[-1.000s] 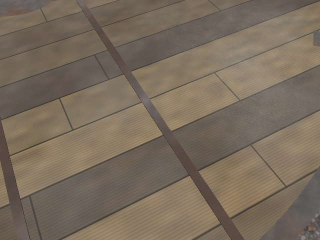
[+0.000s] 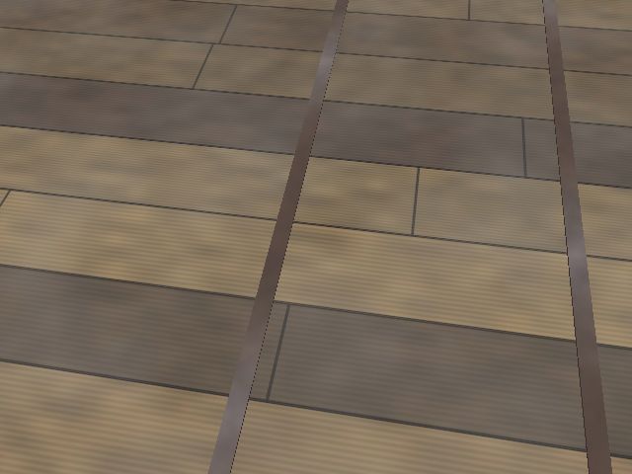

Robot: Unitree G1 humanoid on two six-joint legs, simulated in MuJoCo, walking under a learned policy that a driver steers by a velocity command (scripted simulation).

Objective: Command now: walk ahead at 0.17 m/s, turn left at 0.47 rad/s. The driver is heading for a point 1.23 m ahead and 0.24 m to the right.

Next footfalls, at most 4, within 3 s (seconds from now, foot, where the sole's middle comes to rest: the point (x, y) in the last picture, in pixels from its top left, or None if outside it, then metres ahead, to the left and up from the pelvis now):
0.14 left None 0.04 0.14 -0.78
0.60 right None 0.42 -0.06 -0.78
1.12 left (253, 362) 0.69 0.21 -0.78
1.56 right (368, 310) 0.82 -0.06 -0.78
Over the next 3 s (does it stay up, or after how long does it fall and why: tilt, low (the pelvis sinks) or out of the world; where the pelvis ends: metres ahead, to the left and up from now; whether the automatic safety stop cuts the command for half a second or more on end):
stays up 0.83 0.02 -0.01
